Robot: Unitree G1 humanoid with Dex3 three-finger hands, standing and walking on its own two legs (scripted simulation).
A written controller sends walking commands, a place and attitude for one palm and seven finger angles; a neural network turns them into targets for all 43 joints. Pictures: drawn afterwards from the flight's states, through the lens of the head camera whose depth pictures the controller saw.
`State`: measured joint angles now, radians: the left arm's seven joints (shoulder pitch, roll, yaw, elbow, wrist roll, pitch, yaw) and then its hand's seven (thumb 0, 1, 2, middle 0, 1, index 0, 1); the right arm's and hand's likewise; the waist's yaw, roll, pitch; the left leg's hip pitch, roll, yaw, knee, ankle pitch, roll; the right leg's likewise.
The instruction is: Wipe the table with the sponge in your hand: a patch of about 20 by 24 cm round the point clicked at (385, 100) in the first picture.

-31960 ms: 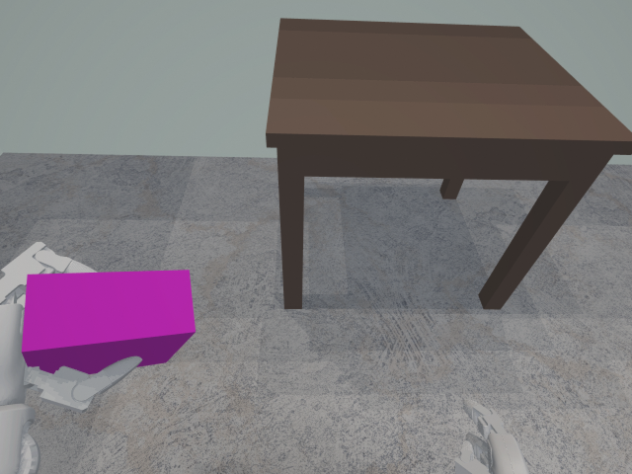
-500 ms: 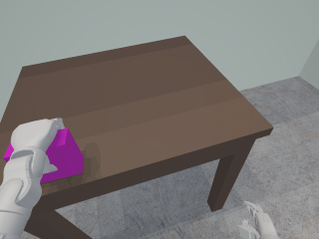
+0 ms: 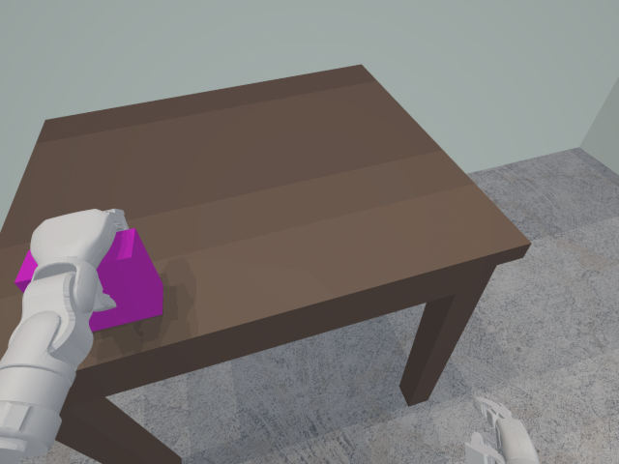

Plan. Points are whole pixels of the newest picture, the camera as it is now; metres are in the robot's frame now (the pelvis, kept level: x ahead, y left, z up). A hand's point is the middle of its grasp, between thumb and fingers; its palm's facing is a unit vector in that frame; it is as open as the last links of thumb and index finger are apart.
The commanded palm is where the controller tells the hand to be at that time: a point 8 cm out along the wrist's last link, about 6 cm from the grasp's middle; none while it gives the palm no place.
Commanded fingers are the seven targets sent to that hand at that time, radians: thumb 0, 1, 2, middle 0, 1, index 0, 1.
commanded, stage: wipe forward along the first lane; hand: left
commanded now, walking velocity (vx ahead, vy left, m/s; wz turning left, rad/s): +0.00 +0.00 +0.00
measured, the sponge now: (105, 293) +0.30 +0.34 +0.04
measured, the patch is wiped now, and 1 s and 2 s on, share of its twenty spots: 0.10 0.20 0.40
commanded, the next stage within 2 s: slide across to the middle lane in 1.40 s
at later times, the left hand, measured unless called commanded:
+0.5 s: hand (98, 239) +0.36 +0.36 +0.10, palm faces -0.10 -0.02 -1.00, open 10.1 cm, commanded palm +0.35 +0.36 +0.14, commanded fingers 0.00 0.10 1.30 -1.20 -1.60 -1.20 -1.60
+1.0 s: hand (96, 214) +0.41 +0.38 +0.10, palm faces -0.11 +0.01 -0.99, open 10.2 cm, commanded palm +0.40 +0.38 +0.13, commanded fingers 0.00 0.10 1.30 -1.20 -1.60 -1.20 -1.60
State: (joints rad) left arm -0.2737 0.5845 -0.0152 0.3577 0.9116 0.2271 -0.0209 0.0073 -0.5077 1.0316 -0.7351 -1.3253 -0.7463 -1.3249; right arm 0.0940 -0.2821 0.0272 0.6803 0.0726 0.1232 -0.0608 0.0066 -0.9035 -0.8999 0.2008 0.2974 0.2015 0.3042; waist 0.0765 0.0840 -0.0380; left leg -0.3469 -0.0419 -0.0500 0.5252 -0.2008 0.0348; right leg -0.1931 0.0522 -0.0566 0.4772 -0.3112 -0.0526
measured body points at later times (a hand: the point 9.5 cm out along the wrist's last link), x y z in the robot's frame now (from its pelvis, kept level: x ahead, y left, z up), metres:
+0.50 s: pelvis +0.00 +0.00 -0.01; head +0.02 -0.02 +0.44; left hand +0.36 +0.35 +0.15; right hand +0.10 -0.28 -0.13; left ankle +0.04 +0.10 -0.73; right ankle -0.04 -0.09 -0.74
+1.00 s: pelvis +0.00 +0.01 -0.01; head +0.04 +0.01 +0.44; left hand +0.41 +0.38 +0.15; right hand +0.06 -0.27 -0.14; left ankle +0.04 +0.10 -0.74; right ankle -0.04 -0.09 -0.74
